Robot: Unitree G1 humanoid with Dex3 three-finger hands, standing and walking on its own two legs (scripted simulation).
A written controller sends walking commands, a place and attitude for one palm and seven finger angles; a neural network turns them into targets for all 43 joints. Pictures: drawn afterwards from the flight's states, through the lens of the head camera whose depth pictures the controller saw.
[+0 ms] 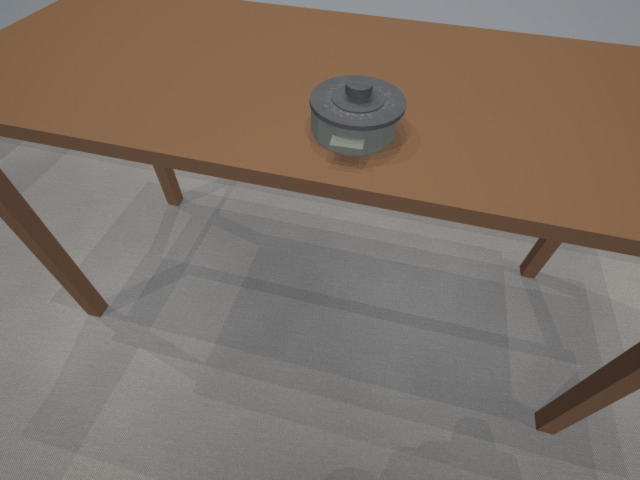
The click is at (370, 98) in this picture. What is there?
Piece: lid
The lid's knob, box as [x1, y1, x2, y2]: [345, 76, 372, 99]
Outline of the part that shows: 347,79 345,92 348,96 352,98 362,99 368,97 371,94 372,82 368,78 355,76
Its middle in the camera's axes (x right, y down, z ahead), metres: +0.06 -0.24 +0.62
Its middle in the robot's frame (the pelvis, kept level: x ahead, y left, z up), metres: +0.66 -0.02 +0.15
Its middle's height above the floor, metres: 0.93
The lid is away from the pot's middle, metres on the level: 0.00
